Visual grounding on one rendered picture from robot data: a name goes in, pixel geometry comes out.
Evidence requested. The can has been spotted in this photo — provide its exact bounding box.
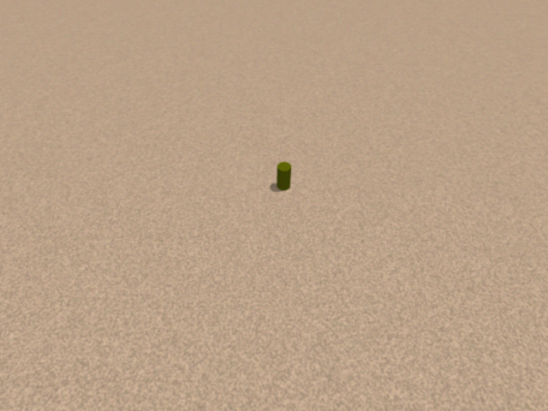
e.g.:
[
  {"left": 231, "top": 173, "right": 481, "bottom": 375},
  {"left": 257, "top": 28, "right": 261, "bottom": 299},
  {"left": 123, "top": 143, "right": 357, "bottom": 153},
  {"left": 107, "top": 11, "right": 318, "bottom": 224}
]
[{"left": 277, "top": 162, "right": 291, "bottom": 190}]

